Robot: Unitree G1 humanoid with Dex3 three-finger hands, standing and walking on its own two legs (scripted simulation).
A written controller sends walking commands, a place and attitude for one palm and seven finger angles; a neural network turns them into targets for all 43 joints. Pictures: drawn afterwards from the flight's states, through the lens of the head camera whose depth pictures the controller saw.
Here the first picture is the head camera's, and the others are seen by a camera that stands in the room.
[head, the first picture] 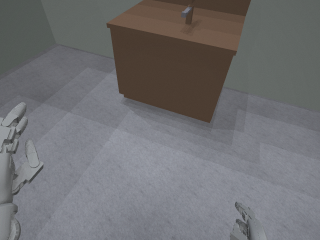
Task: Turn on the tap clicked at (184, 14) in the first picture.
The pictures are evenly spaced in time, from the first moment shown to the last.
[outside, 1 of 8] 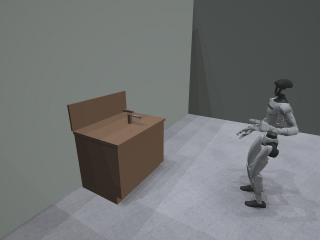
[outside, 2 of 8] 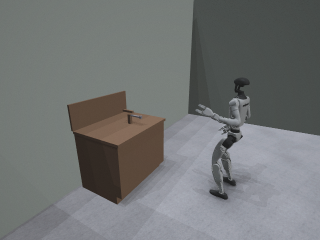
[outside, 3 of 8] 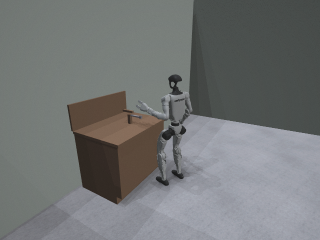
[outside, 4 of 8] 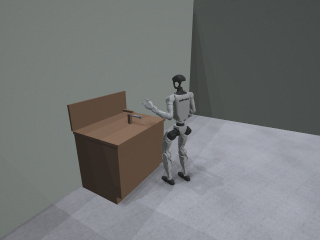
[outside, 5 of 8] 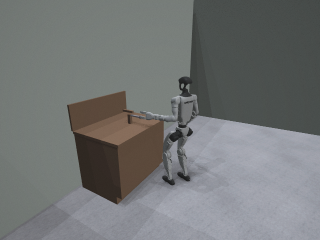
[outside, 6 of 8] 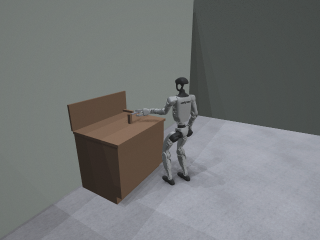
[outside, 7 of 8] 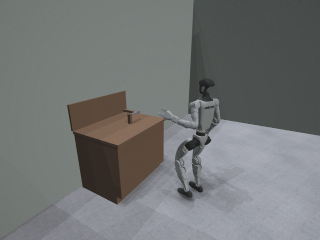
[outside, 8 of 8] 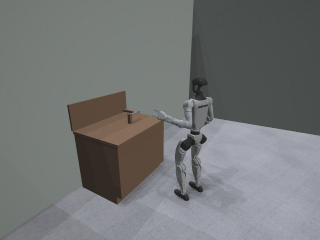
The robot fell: no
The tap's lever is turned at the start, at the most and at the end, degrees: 0 86 86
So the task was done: yes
